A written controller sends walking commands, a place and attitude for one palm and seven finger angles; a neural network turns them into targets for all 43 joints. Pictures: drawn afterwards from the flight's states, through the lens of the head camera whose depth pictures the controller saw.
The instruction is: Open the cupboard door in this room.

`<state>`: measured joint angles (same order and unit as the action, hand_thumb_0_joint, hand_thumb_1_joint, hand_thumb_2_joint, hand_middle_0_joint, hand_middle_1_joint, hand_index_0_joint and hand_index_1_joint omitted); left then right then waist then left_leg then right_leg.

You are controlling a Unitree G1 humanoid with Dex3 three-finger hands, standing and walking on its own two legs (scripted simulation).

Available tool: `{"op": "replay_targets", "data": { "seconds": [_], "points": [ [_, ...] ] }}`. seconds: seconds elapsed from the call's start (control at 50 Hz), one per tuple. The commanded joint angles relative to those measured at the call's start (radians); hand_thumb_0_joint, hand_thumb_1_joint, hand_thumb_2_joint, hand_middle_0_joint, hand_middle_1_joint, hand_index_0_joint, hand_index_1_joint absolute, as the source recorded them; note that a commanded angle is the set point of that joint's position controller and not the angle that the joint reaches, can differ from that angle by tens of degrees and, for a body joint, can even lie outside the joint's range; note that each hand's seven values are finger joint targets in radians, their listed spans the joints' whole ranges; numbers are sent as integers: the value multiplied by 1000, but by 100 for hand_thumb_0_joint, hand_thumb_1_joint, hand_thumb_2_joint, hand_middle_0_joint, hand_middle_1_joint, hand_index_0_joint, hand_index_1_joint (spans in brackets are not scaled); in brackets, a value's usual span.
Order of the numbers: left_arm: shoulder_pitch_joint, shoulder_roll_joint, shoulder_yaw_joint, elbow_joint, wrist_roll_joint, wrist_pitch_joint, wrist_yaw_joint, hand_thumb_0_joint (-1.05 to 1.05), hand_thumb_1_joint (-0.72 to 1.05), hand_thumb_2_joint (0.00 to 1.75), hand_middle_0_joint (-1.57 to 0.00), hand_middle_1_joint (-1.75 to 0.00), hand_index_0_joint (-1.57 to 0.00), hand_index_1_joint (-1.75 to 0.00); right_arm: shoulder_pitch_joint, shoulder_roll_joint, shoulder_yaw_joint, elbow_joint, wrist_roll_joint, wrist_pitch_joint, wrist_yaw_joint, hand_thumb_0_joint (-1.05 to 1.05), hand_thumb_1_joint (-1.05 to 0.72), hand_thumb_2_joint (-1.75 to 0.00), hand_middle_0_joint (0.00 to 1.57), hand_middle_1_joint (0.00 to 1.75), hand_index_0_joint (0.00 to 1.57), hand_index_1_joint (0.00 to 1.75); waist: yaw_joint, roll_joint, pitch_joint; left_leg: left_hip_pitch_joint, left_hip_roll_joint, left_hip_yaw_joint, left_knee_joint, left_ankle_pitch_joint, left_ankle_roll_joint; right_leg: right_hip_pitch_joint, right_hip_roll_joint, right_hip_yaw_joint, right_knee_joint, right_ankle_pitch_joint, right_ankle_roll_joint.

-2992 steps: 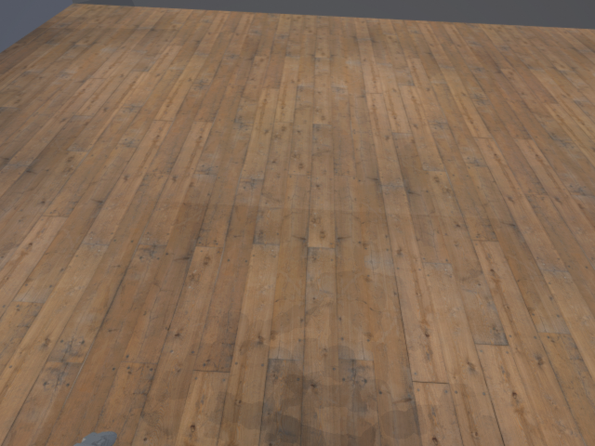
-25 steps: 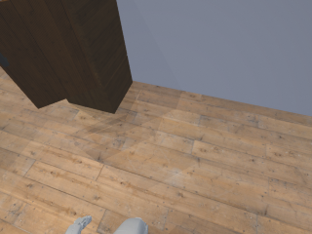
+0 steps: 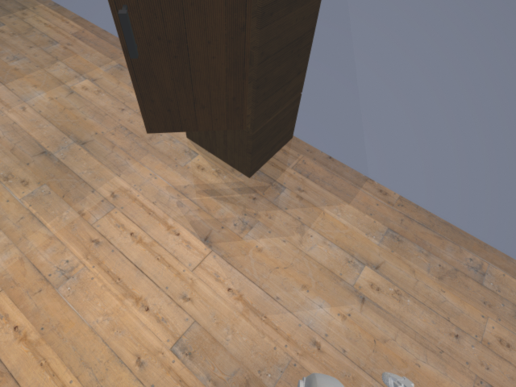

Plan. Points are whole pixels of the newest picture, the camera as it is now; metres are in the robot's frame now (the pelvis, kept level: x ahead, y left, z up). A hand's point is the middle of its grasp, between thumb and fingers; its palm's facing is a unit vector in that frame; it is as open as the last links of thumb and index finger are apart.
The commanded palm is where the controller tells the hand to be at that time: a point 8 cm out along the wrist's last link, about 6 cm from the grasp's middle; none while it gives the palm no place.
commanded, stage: turn to face it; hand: left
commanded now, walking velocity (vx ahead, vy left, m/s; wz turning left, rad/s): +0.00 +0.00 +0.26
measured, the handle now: (129, 31) +0.99 +0.47 -0.01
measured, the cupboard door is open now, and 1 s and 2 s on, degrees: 46 46 46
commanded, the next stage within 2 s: take the last steps up to it in 0.22 s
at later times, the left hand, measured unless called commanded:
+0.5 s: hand out of the picture +0.01 +0.14 -0.15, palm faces +0.23 -0.95 -0.23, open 7.3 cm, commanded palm none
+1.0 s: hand out of the picture +0.08 +0.23 -0.17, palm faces +0.25 -0.96 -0.16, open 7.4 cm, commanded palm none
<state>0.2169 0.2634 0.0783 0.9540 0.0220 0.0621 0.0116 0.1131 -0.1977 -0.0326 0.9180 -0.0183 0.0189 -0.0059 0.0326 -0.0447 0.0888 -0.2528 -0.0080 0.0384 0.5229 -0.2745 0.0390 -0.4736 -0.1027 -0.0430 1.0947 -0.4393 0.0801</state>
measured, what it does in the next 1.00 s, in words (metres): steps on the spot: right foot, then left foot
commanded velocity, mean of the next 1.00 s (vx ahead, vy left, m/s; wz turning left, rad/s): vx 0.21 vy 0.03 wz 0.10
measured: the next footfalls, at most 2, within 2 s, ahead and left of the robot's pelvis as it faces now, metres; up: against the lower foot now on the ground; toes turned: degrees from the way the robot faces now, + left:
right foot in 0.24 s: +0.04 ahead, -0.14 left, +0.00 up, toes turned -1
left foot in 0.74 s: +0.05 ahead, +0.14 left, +0.00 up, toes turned +19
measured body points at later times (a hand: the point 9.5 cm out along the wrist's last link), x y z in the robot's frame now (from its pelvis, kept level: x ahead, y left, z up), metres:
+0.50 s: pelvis +0.00 -0.05 +0.01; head +0.03 -0.06 +0.46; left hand -0.01 +0.19 -0.13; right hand +0.07 -0.29 -0.15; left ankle -0.05 +0.09 -0.66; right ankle +0.00 -0.14 -0.74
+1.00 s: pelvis +0.08 +0.05 +0.01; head +0.10 +0.07 +0.46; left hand +0.07 +0.28 -0.16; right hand +0.12 -0.18 -0.14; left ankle +0.01 +0.12 -0.74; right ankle +0.16 -0.07 -0.67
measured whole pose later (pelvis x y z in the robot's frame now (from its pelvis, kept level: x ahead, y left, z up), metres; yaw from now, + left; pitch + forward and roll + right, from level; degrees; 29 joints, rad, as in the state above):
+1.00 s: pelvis +0.08 +0.05 +0.01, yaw +11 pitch -1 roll +1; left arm 0.23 0.18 0.06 1.06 0.03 0.00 -0.01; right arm 0.33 -0.15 -0.03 1.08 -0.02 -0.06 -0.02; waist 0.02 -0.05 0.05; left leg -0.04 -0.01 0.14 0.33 -0.27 0.04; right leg -0.55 -0.11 -0.07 1.00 -0.24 0.01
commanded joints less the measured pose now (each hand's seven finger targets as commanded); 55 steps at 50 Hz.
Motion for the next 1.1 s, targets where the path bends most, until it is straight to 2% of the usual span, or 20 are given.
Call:
{"op": "replay_targets", "data": {
  "seconds": [0.0,0.12,0.18,0.2,0.22,0.24,0.26,0.32,0.4,0.5,0.6,0.66,0.68,0.7,0.72,0.74,0.76,0.8,0.86,1.08],
  "points": [
    [-6,31,-3,-76,-7,-29,1,0,90,90,-20,-30,-20,-30,88,-188,-50,-25,-4,-16,-20,0,-90,-90,20,30,20,30,-47,157,-132,152,257,-206,-160,609,142,-22,11,17,-78,19,3],
    [1,7,-8,-80,-12,-37,3,0,90,90,-20,-30,-20,-30,59,-184,-54,-21,-11,-1,-15,0,-90,-90,20,30,20,30,-38,220,-98,40,237,-263,-158,414,133,145,63,-18,-345,12,-20],
    [94,27,-1,-49,-12,-59,9,0,90,90,-20,-30,-20,-30,45,-158,-54,-16,1,0,-11,0,-90,-90,20,30,20,30,8,145,-127,-66,167,-242,-52,282,64,375,51,-14,-658,235,-33],
    [122,84,8,-40,0,-71,16,0,90,90,-20,-30,-20,-30,62,-108,-50,-18,11,-2,-5,0,-90,-90,20,30,20,30,15,-34,-149,-174,70,-150,84,77,0,480,-104,142,-757,296,-76],
    [122,154,17,-41,8,-75,19,0,90,90,-20,-30,-20,-30,58,-65,-42,-39,12,0,2,0,-90,-90,20,30,20,30,16,-237,-121,-272,-57,-39,291,-267,-55,461,-319,346,-811,406,-193],
    [117,141,13,-45,0,-77,22,0,90,90,-20,-30,-20,-30,35,-107,-55,-36,3,19,-2,0,-90,-90,20,30,20,30,24,-246,-121,-245,-13,-94,458,-339,-55,352,-363,348,-823,456,-247],
    [63,114,8,-52,0,-77,24,0,90,90,-20,-30,-20,-30,24,-105,-60,-12,3,26,-1,0,-90,-90,20,30,20,30,5,-216,-67,-269,-6,-104,575,-284,-56,320,-312,323,-818,469,-263],
    [13,54,-5,-60,-4,-86,21,0,90,90,-20,-30,-20,-30,75,-74,-55,45,0,32,12,0,-90,-90,20,30,20,30,-33,-99,-50,-278,22,-89,670,-114,-75,305,-209,128,-807,429,-204],
    [87,43,4,-25,0,-101,18,0,90,90,-20,-30,-20,-30,63,-59,-52,59,-9,22,23,0,-90,-90,20,30,20,30,2,-89,-38,-327,53,-54,570,-59,-88,383,-225,123,-877,185,-186],
    [191,57,11,48,7,-117,10,0,90,90,-20,-30,-20,-30,-13,-44,-43,41,-7,2,33,0,-90,-90,20,30,20,30,45,-75,-17,-356,75,-15,385,-97,-84,470,-275,135,-907,155,-219],
    [196,67,9,90,13,-116,0,0,90,90,-20,-30,-20,-30,-7,-21,-32,36,-4,-18,41,0,-90,-90,20,30,20,30,35,-133,-4,-201,51,47,171,-111,-58,375,-261,71,-897,93,-215],
    [151,64,6,102,6,-106,-4,0,90,90,-20,-30,-20,-30,120,-18,-28,81,-4,-37,33,0,-90,-90,20,30,20,30,-35,-102,-24,101,-4,120,-46,-11,-49,202,-188,-15,-807,-7,-166],
    [137,39,1,100,2,-102,-8,0,90,90,-20,-30,-20,-30,195,-52,-35,110,-2,-45,23,0,-90,-90,20,30,20,30,-71,-9,-41,248,10,102,-96,-27,-47,103,-150,-52,-722,-27,-138],
    [126,-9,-9,84,-1,-98,-15,0,90,90,-20,-30,-20,-30,302,-123,-54,136,-9,-48,11,0,-90,-90,20,30,20,30,-124,180,-64,370,164,-117,-160,-147,9,-42,-62,-119,-511,-64,-98],
    [79,-62,-22,39,-3,-100,-15,0,90,90,-20,-30,-20,-30,422,-209,-72,153,-20,-48,-3,0,-90,-90,20,30,20,30,-171,349,-56,397,378,-418,-306,-208,110,-194,39,-175,-225,-166,-64],
    [2,-40,-26,8,5,-102,-11,0,90,90,-20,-30,-20,-30,436,-216,-69,163,-18,-42,-11,0,-90,-90,20,30,20,30,-172,245,-26,313,430,-480,-335,-229,162,-231,16,-66,-69,-161,-90],
    [-10,-56,-25,13,8,-103,-11,0,90,90,-20,-30,-20,-30,378,-192,-60,148,-17,-50,-20,0,-90,-90,20,30,20,30,-142,291,-21,282,408,-434,-342,-182,162,-264,-7,-15,31,-93,-93],
    [18,-39,-17,49,4,-98,-25,0,90,90,-20,-30,-20,-30,266,-101,-32,110,-11,-63,-23,0,-90,-90,20,30,20,30,-82,201,36,172,341,-276,-354,-57,136,-212,-39,17,56,51,-90],
    [76,-66,-18,77,6,-87,-30,0,90,90,-20,-30,-20,-30,265,-65,-23,117,-6,-89,-28,0,-90,-90,20,30,20,30,-36,144,4,182,281,-116,-346,227,117,-159,-26,6,20,164,-74],
    [-167,-62,-24,-24,-2,-80,-39,0,90,90,-20,-30,-20,-30,368,-74,-16,191,-16,-84,-28,0,-90,-90,20,30,20,30,-62,153,70,188,276,-36,-298,423,120,-37,18,-59,-379,227,-100]
  ]
}}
